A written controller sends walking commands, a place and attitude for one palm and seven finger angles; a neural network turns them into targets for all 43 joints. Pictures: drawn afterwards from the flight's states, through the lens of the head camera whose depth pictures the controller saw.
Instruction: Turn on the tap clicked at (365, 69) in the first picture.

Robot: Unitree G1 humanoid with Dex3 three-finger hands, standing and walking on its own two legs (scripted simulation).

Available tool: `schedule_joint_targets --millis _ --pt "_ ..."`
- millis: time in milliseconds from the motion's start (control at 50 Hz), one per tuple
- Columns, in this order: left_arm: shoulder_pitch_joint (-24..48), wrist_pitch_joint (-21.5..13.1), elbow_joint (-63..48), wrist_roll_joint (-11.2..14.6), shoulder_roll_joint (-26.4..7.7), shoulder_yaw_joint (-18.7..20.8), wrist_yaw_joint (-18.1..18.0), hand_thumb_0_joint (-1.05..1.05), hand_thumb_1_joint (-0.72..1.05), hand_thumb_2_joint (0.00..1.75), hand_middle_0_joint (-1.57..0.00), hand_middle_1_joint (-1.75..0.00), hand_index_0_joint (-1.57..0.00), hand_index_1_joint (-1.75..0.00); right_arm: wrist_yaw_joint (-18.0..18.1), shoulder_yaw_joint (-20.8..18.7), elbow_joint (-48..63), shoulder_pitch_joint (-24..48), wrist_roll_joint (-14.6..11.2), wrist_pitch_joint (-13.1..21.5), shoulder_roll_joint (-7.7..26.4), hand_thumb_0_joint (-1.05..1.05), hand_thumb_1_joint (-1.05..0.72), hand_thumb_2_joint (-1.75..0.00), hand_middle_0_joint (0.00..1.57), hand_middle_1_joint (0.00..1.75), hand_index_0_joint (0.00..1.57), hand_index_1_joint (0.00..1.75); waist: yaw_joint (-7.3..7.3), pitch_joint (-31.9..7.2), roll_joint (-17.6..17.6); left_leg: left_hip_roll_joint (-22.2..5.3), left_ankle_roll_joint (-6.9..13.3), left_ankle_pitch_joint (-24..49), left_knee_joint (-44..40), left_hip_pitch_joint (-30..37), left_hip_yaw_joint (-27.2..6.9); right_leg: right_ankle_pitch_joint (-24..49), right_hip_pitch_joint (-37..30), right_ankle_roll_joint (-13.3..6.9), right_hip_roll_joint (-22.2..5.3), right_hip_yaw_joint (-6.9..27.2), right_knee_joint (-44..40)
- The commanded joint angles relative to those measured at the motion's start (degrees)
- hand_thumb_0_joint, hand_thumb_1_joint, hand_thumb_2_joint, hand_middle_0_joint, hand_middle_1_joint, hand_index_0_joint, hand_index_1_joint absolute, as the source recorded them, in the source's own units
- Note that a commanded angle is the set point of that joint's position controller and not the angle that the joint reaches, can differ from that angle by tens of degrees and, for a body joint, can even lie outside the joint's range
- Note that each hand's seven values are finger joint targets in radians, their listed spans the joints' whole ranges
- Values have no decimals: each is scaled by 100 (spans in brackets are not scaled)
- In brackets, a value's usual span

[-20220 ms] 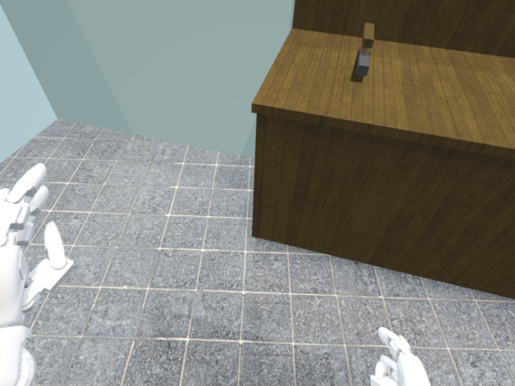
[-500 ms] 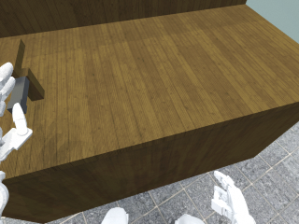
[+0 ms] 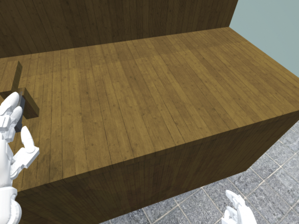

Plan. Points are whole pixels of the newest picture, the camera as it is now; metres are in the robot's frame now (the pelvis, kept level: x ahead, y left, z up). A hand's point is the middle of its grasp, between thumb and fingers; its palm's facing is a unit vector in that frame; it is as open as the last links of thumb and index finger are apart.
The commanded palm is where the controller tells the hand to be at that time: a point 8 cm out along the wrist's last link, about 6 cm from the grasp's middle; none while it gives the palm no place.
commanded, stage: come to a stop and stand still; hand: left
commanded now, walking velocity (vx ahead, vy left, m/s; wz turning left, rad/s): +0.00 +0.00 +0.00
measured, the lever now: (12, 125) +0.31 +0.37 +0.10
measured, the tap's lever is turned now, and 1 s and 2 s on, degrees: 0 0 0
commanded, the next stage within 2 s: look again from close up in 0.60 s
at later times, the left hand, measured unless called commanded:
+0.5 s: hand out of the picture +0.23 +0.31 +0.17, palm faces +0.40 -0.84 -0.36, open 7.4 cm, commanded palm +0.17 +0.33 +0.18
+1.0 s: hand (21, 144) +0.22 +0.26 +0.17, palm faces +0.36 -0.87 -0.33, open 7.4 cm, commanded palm +0.16 +0.31 +0.18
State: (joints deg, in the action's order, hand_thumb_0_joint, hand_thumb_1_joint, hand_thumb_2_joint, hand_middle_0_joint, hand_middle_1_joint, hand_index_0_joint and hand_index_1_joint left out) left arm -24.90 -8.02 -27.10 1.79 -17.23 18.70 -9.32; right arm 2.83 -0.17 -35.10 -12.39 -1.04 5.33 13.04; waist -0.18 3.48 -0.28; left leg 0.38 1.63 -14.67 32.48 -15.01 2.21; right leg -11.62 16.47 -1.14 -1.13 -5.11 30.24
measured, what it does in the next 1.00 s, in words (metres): stands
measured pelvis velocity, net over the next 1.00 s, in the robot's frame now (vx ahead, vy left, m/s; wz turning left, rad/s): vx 0.00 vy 0.03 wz -0.02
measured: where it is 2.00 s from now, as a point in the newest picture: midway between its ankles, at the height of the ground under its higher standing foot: outside the picture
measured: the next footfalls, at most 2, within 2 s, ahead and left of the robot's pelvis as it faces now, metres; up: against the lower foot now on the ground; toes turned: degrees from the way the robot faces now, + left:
right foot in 1.98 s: -0.12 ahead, -0.03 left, +0.00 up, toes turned -5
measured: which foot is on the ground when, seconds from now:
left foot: down 0.00-1.00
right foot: down 0.00-1.00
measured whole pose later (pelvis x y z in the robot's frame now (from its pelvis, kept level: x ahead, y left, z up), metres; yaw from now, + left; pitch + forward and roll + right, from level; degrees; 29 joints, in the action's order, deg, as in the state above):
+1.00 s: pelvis +0.00 +0.03 +0.01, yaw -1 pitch -2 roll -2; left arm -22.6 -12.7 -25.2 1.4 -19.0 18.4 -5.6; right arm 1.5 1.5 -33.7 -12.5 -0.7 7.0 12.1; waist -1.2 2.4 0.6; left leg 1.7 3.9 -12.4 26.8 -12.6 2.5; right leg -10.3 10.1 0.0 0.6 -2.9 22.3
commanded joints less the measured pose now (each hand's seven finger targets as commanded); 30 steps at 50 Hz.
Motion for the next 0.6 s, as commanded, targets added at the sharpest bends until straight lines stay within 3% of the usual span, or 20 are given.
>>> schedule_joint_targets --millis 0,20,40,60,80,100,140,160,200,220,240,260,280,320,380,420,460,500,560,580 --pt "5731 -1050 -2281 -735 -5655 3890 -78 0 90 90 -20 -30 -20 -30 94 -158 777 -28 276 668 415 0 -90 -90 20 30 20 30 -373 116 793 -464 70 452 158 -942 -280 239 188 123 -656 1432 -1287" --pt "2633 -882 510 -214 -2410 1752 231 0 90 90 -20 -30 -20 -30 -13 21 543 71 183 677 -3 0 -90 -90 20 30 20 30 -129 -1040 931 213 -86 -183 485 -234 -427 367 -90 -557 -1158 1622 -1077" --pt "1639 -903 -92 -31 -1970 1380 238 0 90 90 -20 -30 -20 -30 -60 -94 915 252 63 681 135 0 -90 -90 20 30 20 30 -307 -581 563 -5 -171 -200 181 -106 -273 489 -191 -513 -1228 2064 -1465" --pt "1496 -891 -3 97 -1257 854 248 0 90 90 -20 -30 -20 -30 -150 -128 947 353 -48 701 317 0 -90 -90 20 30 20 30 -189 -938 -265 -98 -152 -5 -291 304 -168 516 -526 -608 -1206 1812 -1106" --pt "1810 -1040 -567 75 -1514 856 253 0 90 90 -20 -30 -20 -30 -163 -198 877 260 27 726 495 0 -90 -90 20 30 20 30 -147 -1238 -760 -52 -131 163 -569 496 -183 246 -581 -450 -969 1459 -885" --pt "1517 -1120 -714 133 -1362 745 283 0 90 90 -20 -30 -20 -30 -213 -214 825 245 49 770 541 0 -90 -90 20 30 20 30 -191 -1283 -1010 -238 -99 347 -883 454 -435 -4 -702 -322 -714 1241 -663" --pt "958 -1145 -1108 89 -1067 404 347 0 90 90 -20 -30 -20 -30 -349 -177 966 402 19 805 568 0 -90 -90 20 30 20 30 -266 -995 -1676 -776 45 419 -1592 -44 -1012 -165 -831 -61 -183 653 95" --pt "585 -1112 -1128 99 -961 372 361 0 90 90 -20 -30 -20 -30 -403 -148 1024 597 -29 840 493 0 -90 -90 20 30 20 30 -296 -907 -1687 -919 77 540 -1718 3 -1097 -216 -705 3 -65 386 488" --pt "514 -1092 -1207 71 -1255 673 345 0 90 90 -20 -30 -20 -30 -419 -177 1051 417 -1 791 537 0 -90 -90 20 30 20 30 -257 -763 -663 -1058 58 828 -1768 -224 -1204 -400 -726 50 -43 315 532" --pt "451 -1071 -1128 80 -1387 862 328 0 90 90 -20 -30 -20 -30 -407 -205 1065 392 -6 773 540 0 -90 -90 20 30 20 30 -256 -803 -62 -1051 4 1235 -1610 -125 -1157 -282 -757 61 -54 285 358" --pt "385 -1040 -969 113 -1490 1041 312 0 90 90 -20 -30 -20 -30 -373 -206 1095 393 -7 738 555 0 -90 -90 20 30 20 30 -240 -846 328 -1013 -65 1531 -1434 -79 -1111 -72 -827 71 -83 278 119" --pt "417 -995 -952 120 -1756 1343 271 0 90 90 -20 -30 -20 -30 -343 -172 1086 507 -39 694 547 0 -90 -90 20 30 20 30 -218 -928 346 -909 -182 2013 -1316 223 -931 134 -754 81 -67 221 69" --pt "612 -1023 -889 136 -1601 1237 295 0 90 90 -20 -30 -20 -30 -304 -171 1083 436 3 638 545 0 -90 -90 20 30 20 30 -155 -906 200 -890 -296 2287 -1236 282 -1019 120 -708 55 -115 193 -119" --pt "1033 -1025 -927 106 -1688 1292 316 0 90 90 -20 -30 -20 -30 -268 -193 1077 422 27 573 586 0 -90 -90 20 30 20 30 -99 -1041 -289 -822 -502 2848 -1067 560 -936 448 -752 7 -129 228 -192" --pt "1066 -1003 -1081 64 -1462 1012 355 0 90 90 -20 -30 -20 -30 -260 -196 1087 471 42 574 562 0 -90 -90 20 30 20 30 -106 -1169 -698 -881 -396 2759 -1113 1020 -885 -347 -450 0 -86 217 -120" --pt "1018 -980 -1413 39 -1290 770 361 0 90 90 -20 -30 -20 -30 -302 -199 1103 390 55 596 570 0 -90 -90 20 30 20 30 -105 -1233 -1051 -903 -449 2715 -1174 1190 -892 -427 -397 -36 -71 243 -130" --pt "899 -949 -1680 14 -1121 604 358 0 90 90 -20 -30 -20 -30 -349 -149 1133 535 29 642 519 0 -90 -90 20 30 20 30 -116 -1205 -1057 -873 -453 2735 -1175 1317 -834 -391 -329 -31 -8 226 -129" --pt "787 -895 -1523 -6 -1127 577 339 0 90 90 -20 -30 -20 -30 -339 -173 1109 463 55 589 573 0 -90 -90 20 30 20 30 -116 -1036 -893 -923 -481 2265 -1285 992 -922 -403 -447 -32 -20 271 -225" --pt "636 -817 -1179 -15 -1331 902 270 0 90 90 -20 -30 -20 -30 -286 -132 1122 609 22 505 565 0 -90 -90 20 30 20 30 -145 -810 -506 -794 -484 1256 -1411 439 -869 -9 -785 -18 -9 307 -523" --pt "613 -809 -885 16 -1173 786 287 0 90 90 -20 -30 -20 -30 -255 -107 1109 614 45 441 548 0 -90 -90 20 30 20 30 -126 -676 -391 -774 -466 577 -1501 88 -912 -9 -913 -20 -56 350 -638"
